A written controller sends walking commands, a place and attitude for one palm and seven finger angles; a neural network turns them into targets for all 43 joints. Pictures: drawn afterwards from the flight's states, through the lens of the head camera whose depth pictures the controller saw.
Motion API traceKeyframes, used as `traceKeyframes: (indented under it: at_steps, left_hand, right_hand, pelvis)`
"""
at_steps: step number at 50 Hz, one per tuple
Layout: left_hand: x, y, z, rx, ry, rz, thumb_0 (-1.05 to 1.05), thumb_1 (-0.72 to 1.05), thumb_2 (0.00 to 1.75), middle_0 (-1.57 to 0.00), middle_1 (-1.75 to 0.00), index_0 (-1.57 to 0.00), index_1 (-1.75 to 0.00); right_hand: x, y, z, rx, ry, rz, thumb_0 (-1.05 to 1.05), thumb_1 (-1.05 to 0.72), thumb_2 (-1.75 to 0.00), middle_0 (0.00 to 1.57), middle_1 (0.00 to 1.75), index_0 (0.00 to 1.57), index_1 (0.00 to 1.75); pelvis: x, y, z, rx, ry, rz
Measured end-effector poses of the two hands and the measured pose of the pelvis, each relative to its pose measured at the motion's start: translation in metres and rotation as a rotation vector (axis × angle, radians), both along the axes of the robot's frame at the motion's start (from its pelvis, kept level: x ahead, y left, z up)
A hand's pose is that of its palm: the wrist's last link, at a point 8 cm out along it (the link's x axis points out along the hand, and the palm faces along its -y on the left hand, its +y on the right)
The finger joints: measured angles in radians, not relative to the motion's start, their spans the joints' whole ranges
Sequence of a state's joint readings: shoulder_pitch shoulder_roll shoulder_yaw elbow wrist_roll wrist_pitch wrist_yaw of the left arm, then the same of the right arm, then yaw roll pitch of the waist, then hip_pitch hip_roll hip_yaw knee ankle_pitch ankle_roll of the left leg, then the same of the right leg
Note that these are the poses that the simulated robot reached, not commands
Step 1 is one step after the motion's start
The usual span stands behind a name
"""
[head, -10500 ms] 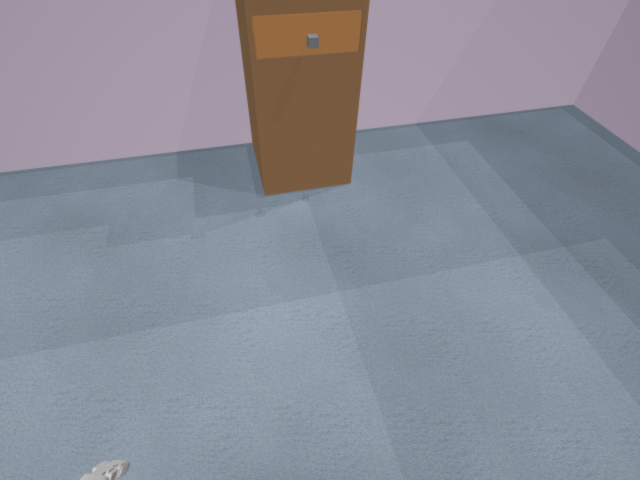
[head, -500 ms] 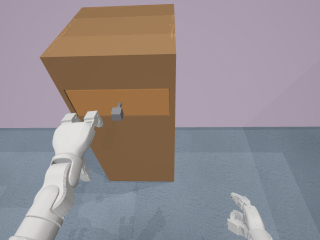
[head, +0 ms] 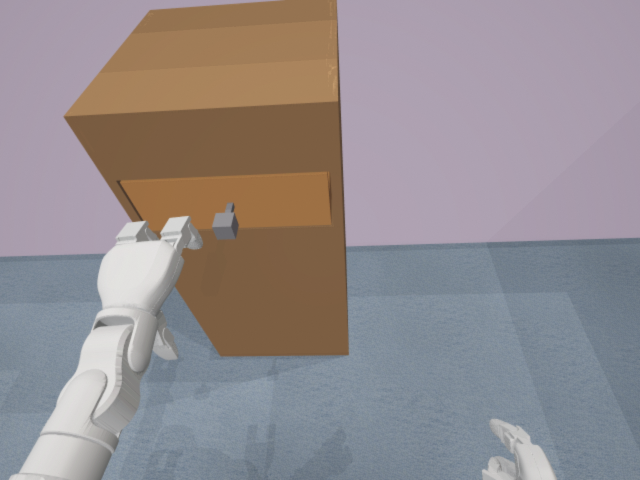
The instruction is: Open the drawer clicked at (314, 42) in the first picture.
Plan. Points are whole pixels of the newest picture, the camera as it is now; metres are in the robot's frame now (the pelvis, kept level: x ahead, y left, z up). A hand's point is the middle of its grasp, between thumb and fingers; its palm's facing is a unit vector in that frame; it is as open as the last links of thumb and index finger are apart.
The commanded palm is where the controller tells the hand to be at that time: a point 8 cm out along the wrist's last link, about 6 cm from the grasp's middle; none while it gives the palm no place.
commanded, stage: move the hooked fingers above the handle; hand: left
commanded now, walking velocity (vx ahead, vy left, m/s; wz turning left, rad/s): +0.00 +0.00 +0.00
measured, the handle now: (227, 218) +0.54 +0.27 -0.05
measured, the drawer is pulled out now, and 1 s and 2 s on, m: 0.00 0.00 0.00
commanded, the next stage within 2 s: none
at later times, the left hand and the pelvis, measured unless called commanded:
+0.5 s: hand (179, 266) +0.36 +0.26 +0.05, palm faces -0.03 -0.02 -1.00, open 13.9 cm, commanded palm +0.35 +0.25 +0.11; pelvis -0.01 -0.01 -0.01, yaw +0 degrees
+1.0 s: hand (195, 239) +0.42 +0.26 +0.03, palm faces -0.05 -0.01 -1.00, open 13.9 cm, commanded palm +0.41 +0.27 +0.09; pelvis +0.00 +0.01 -0.01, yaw -1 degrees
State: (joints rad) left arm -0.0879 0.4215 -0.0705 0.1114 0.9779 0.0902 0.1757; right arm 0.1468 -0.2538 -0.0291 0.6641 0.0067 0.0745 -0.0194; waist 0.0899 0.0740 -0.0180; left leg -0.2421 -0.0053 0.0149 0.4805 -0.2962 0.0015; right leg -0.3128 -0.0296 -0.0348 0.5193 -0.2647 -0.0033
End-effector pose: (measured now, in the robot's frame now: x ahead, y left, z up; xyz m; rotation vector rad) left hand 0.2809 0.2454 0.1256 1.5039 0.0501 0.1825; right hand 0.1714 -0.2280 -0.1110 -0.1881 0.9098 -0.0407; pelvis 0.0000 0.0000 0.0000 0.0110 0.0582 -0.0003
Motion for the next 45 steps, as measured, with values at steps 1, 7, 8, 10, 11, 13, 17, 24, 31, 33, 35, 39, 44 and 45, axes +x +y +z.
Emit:
traceKeyframes:
  at_steps: [1,7,8,10,11,13,17,24,31,33,35,39,44,45]
  left_hand:
    - [0.000,0.000,0.000,-0.001,0.005,0.012,0.00,-0.49,0.30,-0.32,-1.20,-0.32,-1.20]
    - [0.003,-0.007,-0.007,0.004,0.063,0.018,0.00,-0.49,0.30,-0.32,-1.20,-0.31,-1.20]
    - [0.004,-0.008,-0.008,0.007,0.073,0.015,0.00,-0.49,0.30,-0.32,-1.20,-0.31,-1.20]
    - [0.009,-0.007,-0.011,0.012,0.088,0.008,0.00,-0.49,0.30,-0.32,-1.20,-0.31,-1.20]
    - [0.011,-0.006,-0.013,0.015,0.094,0.005,0.00,-0.49,0.30,-0.32,-1.20,-0.31,-1.20]
    - [0.017,-0.004,-0.014,0.019,0.101,0.001,0.00,-0.49,0.30,-0.32,-1.20,-0.32,-1.20]
    - [0.032,0.002,-0.015,0.031,0.104,-0.009,0.00,-0.49,0.30,-0.32,-1.20,-0.32,-1.20]
    - [0.056,0.008,-0.018,0.040,0.117,-0.024,0.00,-0.49,0.30,-0.32,-1.20,-0.31,-1.20]
    - [0.075,0.005,-0.028,0.033,0.117,-0.069,0.00,-0.49,0.30,-0.32,-1.20,-0.31,-1.20]
    - [0.081,0.007,-0.030,0.032,0.109,-0.070,0.00,-0.49,0.30,-0.32,-1.20,-0.31,-1.20]
    - [0.086,0.010,-0.033,0.036,0.104,-0.063,0.01,-0.49,0.30,-0.32,-1.20,-0.31,-1.20]
    - [0.097,0.018,-0.034,0.055,0.096,-0.039,0.01,-0.49,0.30,-0.32,-1.20,-0.31,-1.20]
    - [0.110,0.024,-0.036,0.060,0.115,-0.021,0.00,-0.49,0.30,-0.32,-1.20,-0.31,-1.20]
    - [0.113,0.024,-0.037,0.060,0.122,-0.022,0.00,-0.49,0.30,-0.32,-1.20,-0.31,-1.20]
  right_hand:
    - [0.001,0.000,0.000,0.004,-0.005,-0.001,0.02,-0.91,-0.90,0.20,0.30,0.20,0.30]
    - [0.009,-0.002,0.005,0.005,-0.045,0.002,0.02,-0.91,-0.90,0.20,0.30,0.20,0.30]
    - [0.009,-0.002,0.006,0.002,-0.050,0.003,0.02,-0.91,-0.90,0.20,0.30,0.20,0.30]
    - [0.010,-0.004,0.007,-0.006,-0.058,0.002,0.02,-0.91,-0.90,0.20,0.30,0.20,0.30]
    - [0.009,-0.005,0.008,-0.011,-0.060,0.001,0.02,-0.91,-0.90,0.20,0.30,0.20,0.30]
    - [0.007,-0.008,0.008,-0.022,-0.060,-0.004,0.01,-0.90,-0.90,0.20,0.30,0.20,0.30]
    - [-0.003,-0.016,0.005,-0.045,-0.040,-0.025,0.01,-0.90,-0.90,0.20,0.30,0.20,0.30]
    - [-0.036,-0.030,-0.007,-0.071,0.047,-0.086,0.01,-0.90,-0.90,0.20,0.30,0.20,0.30]
    - [-0.074,-0.034,-0.018,-0.080,0.148,-0.147,0.01,-0.91,-0.90,0.20,0.30,0.20,0.30]
    - [-0.083,-0.034,-0.020,-0.081,0.172,-0.162,0.01,-0.91,-0.90,0.20,0.30,0.20,0.30]
    - [-0.091,-0.033,-0.021,-0.081,0.192,-0.174,0.01,-0.91,-0.90,0.20,0.30,0.20,0.30]
    - [-0.103,-0.029,-0.024,-0.078,0.225,-0.189,0.01,-0.91,-0.90,0.20,0.30,0.20,0.30]
    - [-0.111,-0.025,-0.026,-0.073,0.252,-0.200,0.01,-0.91,-0.90,0.20,0.30,0.20,0.30]
    - [-0.112,-0.025,-0.026,-0.073,0.255,-0.201,0.01,-0.90,-0.90,0.20,0.30,0.20,0.30]
  pelvis:
    - [-0.001,-0.001,0.000,0.001,-0.001,0.000]
    - [-0.004,-0.007,0.000,0.004,-0.008,0.002]
    - [-0.004,-0.008,0.000,0.004,-0.008,0.003]
    - [-0.006,-0.010,-0.001,0.005,-0.007,0.005]
    - [-0.006,-0.011,-0.001,0.005,-0.006,0.006]
    - [-0.008,-0.013,-0.001,0.005,-0.001,0.008]
    - [-0.010,-0.014,-0.003,0.003,0.015,0.011]
    - [-0.009,-0.009,-0.005,0.001,0.052,0.006]
    - [-0.007,-0.001,-0.008,0.000,0.086,-0.006]
    - [-0.006,0.000,-0.009,-0.001,0.093,-0.009]
    - [-0.006,0.002,-0.010,-0.001,0.102,-0.011]
    - [-0.006,0.006,-0.011,-0.004,0.120,-0.012]
    - [-0.005,0.010,-0.012,-0.008,0.138,-0.012]
    - [-0.005,0.011,-0.013,-0.009,0.141,-0.012]
